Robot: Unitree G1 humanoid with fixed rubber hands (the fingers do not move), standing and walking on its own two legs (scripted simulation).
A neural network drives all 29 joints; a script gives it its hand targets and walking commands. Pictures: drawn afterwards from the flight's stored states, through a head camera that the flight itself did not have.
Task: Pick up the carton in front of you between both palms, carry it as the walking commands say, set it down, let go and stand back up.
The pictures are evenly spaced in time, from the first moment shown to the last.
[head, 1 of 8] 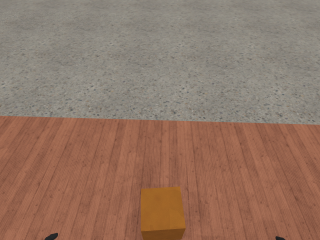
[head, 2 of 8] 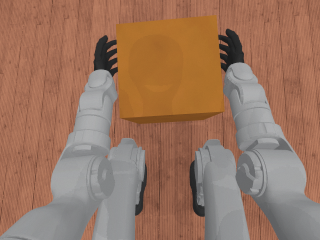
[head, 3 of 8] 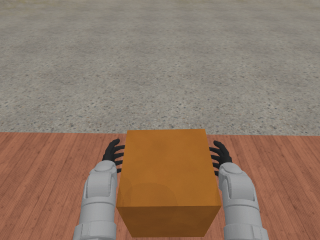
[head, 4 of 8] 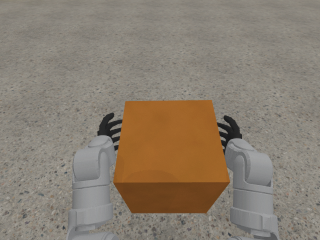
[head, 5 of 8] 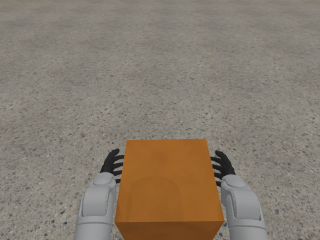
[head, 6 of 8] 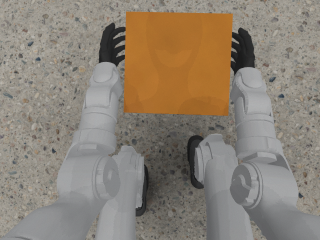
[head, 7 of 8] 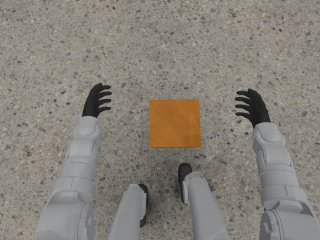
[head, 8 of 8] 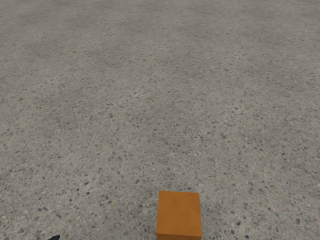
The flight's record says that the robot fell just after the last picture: no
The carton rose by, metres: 0.69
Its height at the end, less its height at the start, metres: -0.06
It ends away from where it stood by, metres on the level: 2.24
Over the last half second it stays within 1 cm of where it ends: yes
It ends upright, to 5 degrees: yes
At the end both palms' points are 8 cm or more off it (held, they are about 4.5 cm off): yes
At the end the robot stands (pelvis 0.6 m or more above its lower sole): yes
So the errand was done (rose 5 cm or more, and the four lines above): yes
